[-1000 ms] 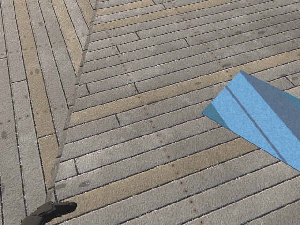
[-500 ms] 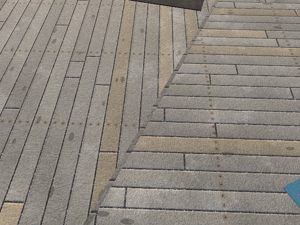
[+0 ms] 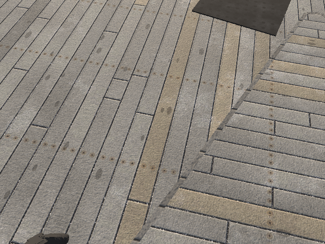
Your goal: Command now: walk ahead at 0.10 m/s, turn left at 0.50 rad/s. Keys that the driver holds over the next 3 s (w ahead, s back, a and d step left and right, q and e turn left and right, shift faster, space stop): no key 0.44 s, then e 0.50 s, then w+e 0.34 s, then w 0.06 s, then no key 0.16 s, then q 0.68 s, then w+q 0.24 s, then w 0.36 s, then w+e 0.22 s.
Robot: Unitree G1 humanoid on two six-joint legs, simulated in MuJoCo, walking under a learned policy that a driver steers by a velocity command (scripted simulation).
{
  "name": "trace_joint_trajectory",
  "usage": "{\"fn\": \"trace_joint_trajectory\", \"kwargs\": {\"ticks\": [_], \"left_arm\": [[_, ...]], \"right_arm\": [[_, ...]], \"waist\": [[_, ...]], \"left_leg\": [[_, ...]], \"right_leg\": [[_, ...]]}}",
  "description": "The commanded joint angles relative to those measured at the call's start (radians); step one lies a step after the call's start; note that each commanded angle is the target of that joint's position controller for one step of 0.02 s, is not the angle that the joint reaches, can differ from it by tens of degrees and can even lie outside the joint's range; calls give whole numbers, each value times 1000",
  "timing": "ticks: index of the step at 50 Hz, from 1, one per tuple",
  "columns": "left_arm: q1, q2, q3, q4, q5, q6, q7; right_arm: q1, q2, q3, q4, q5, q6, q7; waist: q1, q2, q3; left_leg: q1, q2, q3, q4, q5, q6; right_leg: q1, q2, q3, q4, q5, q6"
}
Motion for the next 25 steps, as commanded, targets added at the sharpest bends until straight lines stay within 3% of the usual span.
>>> {"fn": "trace_joint_trajectory", "kwargs": {"ticks": [1,2,3,4,5,6,7,8,9,12,14,16,18,19,20,21,22,25], "left_arm": [[59,125,45,-48,3,-27,-3],[83,152,50,-50,19,-35,2],[85,203,53,-65,41,-32,12],[127,179,52,-36,48,-15,11],[101,129,39,-54,18,-10,4],[84,101,31,-59,10,-3,2],[59,95,25,-59,8,5,0],[32,98,23,-57,4,12,0],[14,101,21,-51,8,20,1],[8,91,21,-32,10,33,3],[42,111,27,-15,4,38,5],[40,118,25,-5,-5,44,5],[76,100,16,17,-12,41,3],[89,84,8,21,1,33,-2],[111,45,2,18,12,25,-6],[66,51,0,24,25,23,-6],[50,56,3,30,23,24,-6],[63,79,10,55,1,34,2]], "right_arm": [[-67,-118,-25,-79,0,-7,-9],[-47,-78,-12,-84,-9,-13,-8],[36,-26,5,-88,-30,-20,-8],[131,-52,5,-82,-14,-16,-7],[142,-142,-17,-50,-14,-8,-8],[70,-170,-29,-43,-8,8,-12],[41,-154,-30,-36,-7,24,-17],[19,-143,-28,-43,-11,34,-20],[18,-109,-18,-42,-9,37,-16],[9,-36,9,-33,-13,27,-8],[-16,-41,11,-31,-14,20,-3],[5,-50,7,-10,-13,17,2],[6,-64,6,-2,-27,15,8],[-3,-107,2,-16,-41,14,4],[-29,-138,-5,2,-42,13,6],[-61,-64,13,-7,-44,4,14],[-70,-32,24,-3,-52,-6,17],[-38,-68,15,18,-44,-33,11]], "waist": [[78,168,-141],[78,123,-175],[29,-76,-238],[-2,-268,-290],[18,-155,-257],[41,-82,-206],[40,-48,-168],[38,-56,-133],[24,-72,-110],[35,-135,-127],[64,-151,-149],[49,-139,-150],[40,-103,-126],[53,-30,-125],[108,149,-103],[85,154,-78],[82,142,-53],[66,121,-9]], "left_leg": [[66,222,-228,42,427,78],[28,169,-193,137,330,38],[-115,56,-87,338,-84,-16],[-260,1,-19,512,-444,-74],[-289,51,-39,638,-408,-108],[-315,66,-20,706,-345,-129],[-313,75,-7,709,-303,-141],[-300,93,-5,683,-258,-149],[-243,101,25,616,-227,-154],[-118,122,114,356,-193,-157],[-69,133,124,221,-134,-146],[7,130,140,57,-6,-122],[118,141,125,-99,129,-72],[164,232,29,-107,189,-32],[37,267,-16,-106,60,20],[-61,258,-21,-148,-80,29],[-95,240,-9,-162,-135,8],[-53,209,43,-131,-47,-35]], "right_leg": [[185,4,-23,-153,97,-44],[310,-85,30,-197,286,-88],[510,-281,225,-162,683,-193],[584,-453,498,-196,668,-381],[540,-426,508,-216,481,-395],[501,-361,385,-205,363,-349],[441,-306,304,-221,265,-312],[381,-285,266,-244,192,-301],[316,-239,198,-267,151,-282],[300,-179,98,-273,148,-270],[339,-200,118,-263,131,-287],[327,-203,124,-246,53,-277],[242,-173,105,-242,-78,-208],[184,-143,66,-197,-144,-150],[226,-42,-56,-169,-213,-90],[312,-32,-75,-141,-154,-53],[336,-34,-69,-139,-112,-49],[275,-37,-42,-122,-55,-79]]}}
Next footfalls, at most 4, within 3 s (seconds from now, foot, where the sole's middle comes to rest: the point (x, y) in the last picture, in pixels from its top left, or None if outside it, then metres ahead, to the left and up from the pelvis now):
0.04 right None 0.17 -0.12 -0.77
0.38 left None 0.08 0.12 -0.77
1.12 left None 0.16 0.12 -0.77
1.54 right None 0.29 -0.24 -0.77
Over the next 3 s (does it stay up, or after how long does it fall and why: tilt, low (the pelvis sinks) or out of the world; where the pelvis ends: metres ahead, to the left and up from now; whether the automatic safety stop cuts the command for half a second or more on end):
stays up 0.59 -0.04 -0.01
